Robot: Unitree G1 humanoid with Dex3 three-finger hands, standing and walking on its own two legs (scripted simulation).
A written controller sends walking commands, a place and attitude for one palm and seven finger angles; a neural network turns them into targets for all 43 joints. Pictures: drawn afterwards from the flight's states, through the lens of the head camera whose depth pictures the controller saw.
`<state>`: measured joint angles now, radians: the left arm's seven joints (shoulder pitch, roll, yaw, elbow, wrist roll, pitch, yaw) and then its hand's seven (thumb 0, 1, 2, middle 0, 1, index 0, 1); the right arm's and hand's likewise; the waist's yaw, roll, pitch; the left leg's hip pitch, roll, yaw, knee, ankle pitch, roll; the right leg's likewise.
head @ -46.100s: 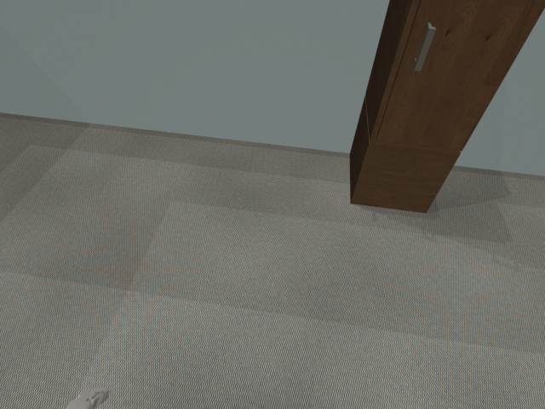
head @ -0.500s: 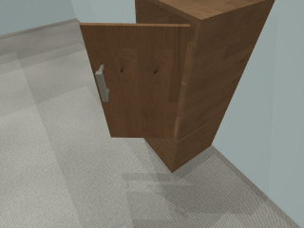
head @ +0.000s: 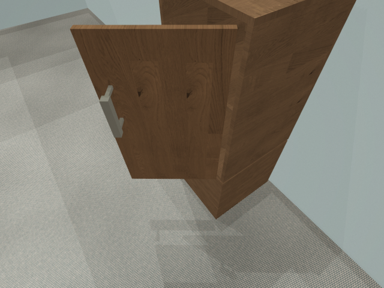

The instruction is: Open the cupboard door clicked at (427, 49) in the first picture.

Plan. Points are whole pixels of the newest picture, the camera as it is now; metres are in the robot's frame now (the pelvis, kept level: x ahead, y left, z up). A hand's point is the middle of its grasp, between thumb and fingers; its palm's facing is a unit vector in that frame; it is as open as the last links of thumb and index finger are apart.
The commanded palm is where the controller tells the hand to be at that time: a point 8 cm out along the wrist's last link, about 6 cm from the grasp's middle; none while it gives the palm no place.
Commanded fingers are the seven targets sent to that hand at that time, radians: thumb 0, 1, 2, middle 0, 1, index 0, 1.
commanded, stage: come to a stop and stand still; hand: left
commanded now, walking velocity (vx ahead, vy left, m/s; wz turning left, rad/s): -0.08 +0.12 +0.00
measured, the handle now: (114, 112) +0.51 +0.23 +0.05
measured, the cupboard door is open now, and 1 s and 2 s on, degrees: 54 54 54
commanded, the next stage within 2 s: look again from close up in 0.96 s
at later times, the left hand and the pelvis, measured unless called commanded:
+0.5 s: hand out of the picture -0.03 +0.20 -0.17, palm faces +0.08 -0.98 -0.20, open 7.4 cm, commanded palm none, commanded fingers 0.00 0.90 0.90 -0.20 -0.30 -0.20 -0.30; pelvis -0.06 +0.02 +0.01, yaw +1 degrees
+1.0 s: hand out of the picture -0.11 +0.16 -0.17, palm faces +0.06 -0.99 -0.14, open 7.4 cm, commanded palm none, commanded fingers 0.00 0.90 0.90 -0.20 -0.30 -0.20 -0.30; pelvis -0.09 +0.01 +0.01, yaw +1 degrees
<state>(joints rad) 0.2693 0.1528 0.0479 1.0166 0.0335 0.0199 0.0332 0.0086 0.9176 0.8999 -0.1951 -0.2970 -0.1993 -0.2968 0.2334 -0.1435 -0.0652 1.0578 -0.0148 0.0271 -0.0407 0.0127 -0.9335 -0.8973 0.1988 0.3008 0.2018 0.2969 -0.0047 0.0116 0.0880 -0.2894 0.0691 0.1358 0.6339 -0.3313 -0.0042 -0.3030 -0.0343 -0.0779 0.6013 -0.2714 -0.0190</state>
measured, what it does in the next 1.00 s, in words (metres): steps on the spot: left foot, then right foot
